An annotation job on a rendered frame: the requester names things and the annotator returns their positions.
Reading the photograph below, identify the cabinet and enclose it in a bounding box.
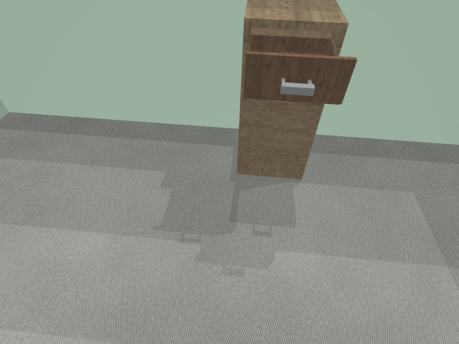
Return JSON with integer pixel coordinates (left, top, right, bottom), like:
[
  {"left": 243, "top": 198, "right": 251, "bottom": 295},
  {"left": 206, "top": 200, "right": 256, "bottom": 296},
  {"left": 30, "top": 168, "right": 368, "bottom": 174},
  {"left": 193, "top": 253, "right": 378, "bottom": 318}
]
[{"left": 237, "top": 0, "right": 349, "bottom": 179}]

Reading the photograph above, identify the handle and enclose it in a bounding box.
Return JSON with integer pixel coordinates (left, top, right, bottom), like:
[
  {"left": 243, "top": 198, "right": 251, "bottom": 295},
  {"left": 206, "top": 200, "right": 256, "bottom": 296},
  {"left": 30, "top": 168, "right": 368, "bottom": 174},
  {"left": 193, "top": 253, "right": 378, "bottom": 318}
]
[{"left": 280, "top": 78, "right": 315, "bottom": 96}]

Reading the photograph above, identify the drawer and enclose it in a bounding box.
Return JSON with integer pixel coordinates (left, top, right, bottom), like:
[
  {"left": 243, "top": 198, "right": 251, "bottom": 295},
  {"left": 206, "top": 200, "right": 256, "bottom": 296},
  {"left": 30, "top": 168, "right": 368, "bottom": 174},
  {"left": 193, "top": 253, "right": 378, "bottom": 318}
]
[{"left": 243, "top": 34, "right": 357, "bottom": 105}]

